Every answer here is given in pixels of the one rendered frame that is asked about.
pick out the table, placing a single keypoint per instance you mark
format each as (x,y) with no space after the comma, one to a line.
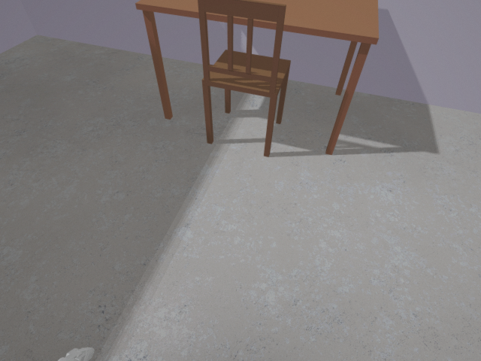
(350,20)

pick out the chair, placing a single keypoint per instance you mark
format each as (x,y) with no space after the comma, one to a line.
(245,72)

